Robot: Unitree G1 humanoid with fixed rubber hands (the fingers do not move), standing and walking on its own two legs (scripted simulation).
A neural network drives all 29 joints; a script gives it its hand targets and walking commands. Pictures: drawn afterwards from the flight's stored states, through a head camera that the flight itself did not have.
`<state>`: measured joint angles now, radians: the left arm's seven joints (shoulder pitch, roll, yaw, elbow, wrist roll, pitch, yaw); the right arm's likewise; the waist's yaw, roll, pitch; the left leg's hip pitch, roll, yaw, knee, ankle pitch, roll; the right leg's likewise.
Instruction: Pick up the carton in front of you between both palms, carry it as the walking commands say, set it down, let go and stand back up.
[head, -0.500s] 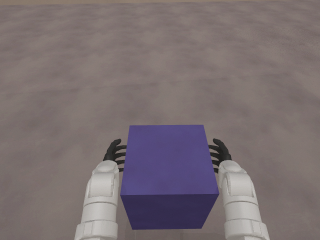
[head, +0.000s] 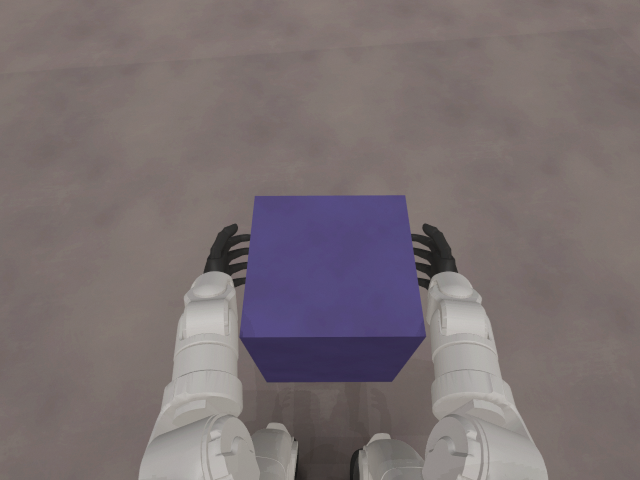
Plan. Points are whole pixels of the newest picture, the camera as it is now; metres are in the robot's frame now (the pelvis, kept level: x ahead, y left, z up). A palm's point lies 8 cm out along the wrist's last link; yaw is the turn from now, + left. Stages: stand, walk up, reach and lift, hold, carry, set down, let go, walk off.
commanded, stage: set down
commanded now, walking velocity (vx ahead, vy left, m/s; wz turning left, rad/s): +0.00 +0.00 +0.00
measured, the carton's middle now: (329, 297) +0.36 +0.02 -0.09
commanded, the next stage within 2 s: none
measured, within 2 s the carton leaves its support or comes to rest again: neither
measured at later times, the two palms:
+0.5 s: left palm (234, 297) +0.39 +0.19 -0.20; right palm (398, 296) +0.41 -0.11 -0.19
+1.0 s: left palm (242, 312) +0.42 +0.21 -0.36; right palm (376, 305) +0.46 -0.09 -0.35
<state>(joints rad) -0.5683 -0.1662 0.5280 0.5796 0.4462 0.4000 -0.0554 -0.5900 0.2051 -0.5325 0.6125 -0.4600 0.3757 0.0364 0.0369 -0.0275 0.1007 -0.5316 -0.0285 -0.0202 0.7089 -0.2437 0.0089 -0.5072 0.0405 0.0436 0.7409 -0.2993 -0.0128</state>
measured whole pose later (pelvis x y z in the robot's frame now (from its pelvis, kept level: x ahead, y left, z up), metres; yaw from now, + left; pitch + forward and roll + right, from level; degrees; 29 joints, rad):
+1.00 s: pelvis -0.04 +0.00 -0.26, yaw -2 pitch +44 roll -1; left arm -0.99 0.04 0.46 0.68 0.17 0.26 0.04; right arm -1.04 0.01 -0.40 0.75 -0.16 0.23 -0.10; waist 0.08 -0.05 -0.09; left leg -2.05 -0.02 -0.02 1.77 -0.49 0.00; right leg -2.01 0.08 0.00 1.79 -0.55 0.01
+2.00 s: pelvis -0.06 +0.00 -0.38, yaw -2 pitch +37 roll +0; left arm -1.33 0.25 0.34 0.96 -0.01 0.21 0.04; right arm -1.41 -0.18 -0.22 1.01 0.00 0.19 -0.15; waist 0.11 -0.04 0.29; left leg -2.30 0.00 0.01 2.18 -0.53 0.00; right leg -2.27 0.11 0.00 2.21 -0.59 0.02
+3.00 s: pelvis -0.05 +0.01 -0.38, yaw -1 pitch +34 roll +0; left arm -1.33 0.38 0.21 1.06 -0.22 0.03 0.07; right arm -1.41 -0.35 -0.02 1.03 0.19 0.09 -0.12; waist 0.10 -0.02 0.38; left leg -2.26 -0.02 0.02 2.21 -0.55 0.01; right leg -2.22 0.10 0.01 2.25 -0.63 0.03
